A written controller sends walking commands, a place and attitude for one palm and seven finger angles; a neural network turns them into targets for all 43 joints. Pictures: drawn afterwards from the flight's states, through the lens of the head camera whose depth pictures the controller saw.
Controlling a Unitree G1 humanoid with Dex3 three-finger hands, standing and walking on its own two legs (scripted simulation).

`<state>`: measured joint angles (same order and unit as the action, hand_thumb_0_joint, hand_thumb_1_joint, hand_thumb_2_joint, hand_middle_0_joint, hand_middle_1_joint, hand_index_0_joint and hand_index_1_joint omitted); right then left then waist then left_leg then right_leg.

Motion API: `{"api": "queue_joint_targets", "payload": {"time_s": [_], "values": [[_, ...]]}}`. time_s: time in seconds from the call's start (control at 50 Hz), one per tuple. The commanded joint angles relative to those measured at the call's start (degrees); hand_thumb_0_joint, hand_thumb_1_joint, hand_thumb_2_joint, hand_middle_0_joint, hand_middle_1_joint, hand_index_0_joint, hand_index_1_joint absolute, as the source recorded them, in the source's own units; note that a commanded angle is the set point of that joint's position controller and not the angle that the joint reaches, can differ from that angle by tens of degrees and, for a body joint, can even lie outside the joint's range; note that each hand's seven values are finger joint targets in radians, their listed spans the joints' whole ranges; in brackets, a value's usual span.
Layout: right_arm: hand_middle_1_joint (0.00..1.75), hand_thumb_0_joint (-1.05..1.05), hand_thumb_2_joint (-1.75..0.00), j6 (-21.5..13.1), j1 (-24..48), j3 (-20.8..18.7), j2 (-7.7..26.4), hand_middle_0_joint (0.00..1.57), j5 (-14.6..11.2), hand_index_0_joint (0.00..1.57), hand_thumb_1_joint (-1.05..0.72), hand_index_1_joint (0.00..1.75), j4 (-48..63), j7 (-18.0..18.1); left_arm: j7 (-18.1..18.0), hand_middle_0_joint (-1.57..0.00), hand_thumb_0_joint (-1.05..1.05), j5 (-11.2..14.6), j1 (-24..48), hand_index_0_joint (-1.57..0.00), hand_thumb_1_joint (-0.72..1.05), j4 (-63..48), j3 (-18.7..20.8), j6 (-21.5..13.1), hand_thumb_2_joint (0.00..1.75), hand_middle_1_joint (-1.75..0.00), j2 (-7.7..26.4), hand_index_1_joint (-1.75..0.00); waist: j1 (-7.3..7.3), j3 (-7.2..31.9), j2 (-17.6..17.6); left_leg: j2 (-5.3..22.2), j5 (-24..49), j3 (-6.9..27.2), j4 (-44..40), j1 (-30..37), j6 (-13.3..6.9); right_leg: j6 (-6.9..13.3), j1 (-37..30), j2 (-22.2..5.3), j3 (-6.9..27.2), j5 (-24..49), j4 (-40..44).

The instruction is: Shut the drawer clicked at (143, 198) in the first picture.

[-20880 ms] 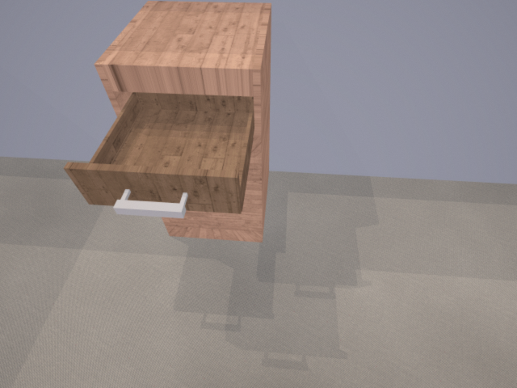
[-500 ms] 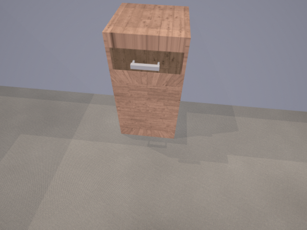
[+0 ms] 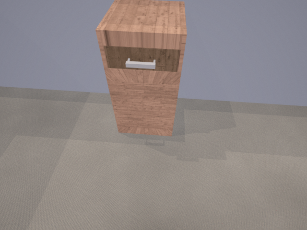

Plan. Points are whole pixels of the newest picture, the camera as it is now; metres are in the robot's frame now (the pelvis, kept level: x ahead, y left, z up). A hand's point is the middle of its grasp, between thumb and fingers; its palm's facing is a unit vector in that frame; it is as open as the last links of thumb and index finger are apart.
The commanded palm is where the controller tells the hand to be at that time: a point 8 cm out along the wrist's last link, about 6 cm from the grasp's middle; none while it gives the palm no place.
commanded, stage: look to check the result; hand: left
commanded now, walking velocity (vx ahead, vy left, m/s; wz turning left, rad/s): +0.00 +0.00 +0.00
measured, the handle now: (141, 62) +0.90 +0.11 -0.08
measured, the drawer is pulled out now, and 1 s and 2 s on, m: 0.00 0.00 0.00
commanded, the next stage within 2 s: stand and wait in 0.34 s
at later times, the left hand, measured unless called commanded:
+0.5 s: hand out of the picture +0.04 +0.18 -0.17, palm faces +0.01 -0.98 -0.21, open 7.4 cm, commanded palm none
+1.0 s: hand out of the picture +0.06 +0.18 -0.17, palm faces +0.01 -0.97 -0.23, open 7.4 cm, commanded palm none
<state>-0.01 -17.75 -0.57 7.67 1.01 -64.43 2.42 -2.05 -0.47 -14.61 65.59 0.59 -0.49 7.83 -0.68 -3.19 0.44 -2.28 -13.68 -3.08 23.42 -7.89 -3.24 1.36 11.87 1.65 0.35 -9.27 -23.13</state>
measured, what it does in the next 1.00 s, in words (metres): stands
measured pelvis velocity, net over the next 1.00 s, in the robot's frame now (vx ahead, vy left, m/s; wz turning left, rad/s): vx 0.02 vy -0.01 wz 0.00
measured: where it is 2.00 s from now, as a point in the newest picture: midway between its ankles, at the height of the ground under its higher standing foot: outside the picture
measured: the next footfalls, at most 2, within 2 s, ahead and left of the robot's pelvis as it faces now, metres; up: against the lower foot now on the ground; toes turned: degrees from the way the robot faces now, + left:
none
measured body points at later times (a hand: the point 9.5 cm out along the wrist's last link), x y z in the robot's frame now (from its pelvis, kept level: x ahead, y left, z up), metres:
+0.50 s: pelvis +0.01 +0.00 +0.00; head +0.03 -0.01 +0.45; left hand +0.04 +0.23 -0.16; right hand +0.02 -0.24 -0.16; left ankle -0.01 +0.08 -0.74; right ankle +0.04 -0.11 -0.74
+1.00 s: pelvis +0.02 -0.01 +0.00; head +0.03 -0.01 +0.45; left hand +0.06 +0.23 -0.15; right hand +0.03 -0.25 -0.16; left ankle -0.01 +0.08 -0.74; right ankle +0.04 -0.11 -0.74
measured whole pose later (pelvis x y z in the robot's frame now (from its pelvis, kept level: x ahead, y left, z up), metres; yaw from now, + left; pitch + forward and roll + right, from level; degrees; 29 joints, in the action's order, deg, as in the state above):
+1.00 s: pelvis +0.02 -0.01 +0.00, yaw +0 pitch -2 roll +0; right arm -0.2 -13.2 -0.4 11.5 1.1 -65.3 2.2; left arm -1.4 -0.4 -10.5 65.5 0.8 -0.7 11.1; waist -0.9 -3.6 0.7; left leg -1.6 -13.8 -2.9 20.3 -4.5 -2.3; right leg 2.1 9.1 2.4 0.3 -9.9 -21.1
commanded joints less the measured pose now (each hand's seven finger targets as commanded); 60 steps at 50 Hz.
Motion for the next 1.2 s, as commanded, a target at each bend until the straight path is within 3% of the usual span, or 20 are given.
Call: {"api": "queue_joint_targets", "payload": {"time_s": [0.0,0.18,0.3,0.36,1.18], "values": [[0.3,0.0,-0.9,-0.75,-3.5,-1.38,5.85,0.2,-0.22,0.2,-0.9,0.3,1.02,0.2,-0.26,-0.2,0.0,-0.09,-2.62,-0.2,0.9,-1.61,1.14,-0.7,0.9,-0.3,6.4,-0.3,0.08,-2.61,0.43,8.1,1.26,7.8,-6.31,-2.85,-0.43,1.76,1.41,-5.73,6.02,-0.54,4.66],[0.3,0.0,-0.9,-1.12,-1.97,-1.36,6.97,0.2,-0.19,0.2,-0.9,0.3,0.95,0.28,-0.13,-0.2,0.0,-0.02,-0.9,-0.2,0.9,-1.82,1.39,-0.89,0.9,-0.3,7.36,-0.3,-0.04,-0.04,0.15,8.47,5.41,7.4,-6.01,-0.54,-0.29,1.7,-0.51,-6.15,5.93,3.34,4.28],[0.3,0.0,-0.9,-1.08,-0.88,-1.46,7.91,0.2,-0.26,0.2,-0.9,0.3,0.92,0.26,-0.19,-0.2,0.0,-0.04,-0.25,-0.2,0.9,-1.88,1.37,-0.98,0.9,-0.3,8.12,-0.3,-0.1,-0.47,-0.7,8.36,7.86,7.21,-5.64,0.4,-0.13,1.73,-0.46,-6.32,6.11,5.74,4.09],[0.3,0.0,-0.9,-1.04,-0.33,-1.31,7.98,0.2,-0.16,0.2,-0.9,0.3,0.69,0.25,-0.1,-0.2,0.0,0.02,0.41,-0.2,0.9,-1.83,1.39,-0.92,0.9,-0.3,8.35,-0.3,-0.15,-0.76,0.4,8.46,7.14,7.1,-6.18,0.35,0.03,1.7,-0.69,-6.41,6.11,5.14,4.42],[0.3,0.0,-0.9,-1.18,3.18,-1.55,12.25,0.2,-0.1,0.2,-0.9,0.3,0.72,0.06,0.31,-0.2,0.0,0.09,4.21,-0.2,0.9,-2.45,1.98,-1.24,0.9,-0.3,12.54,-0.3,-0.23,1.05,-0.56,8.79,7.76,6.89,-7.13,2.28,0.54,1.89,-3.02,-6.99,6.78,7.07,6.15]]}}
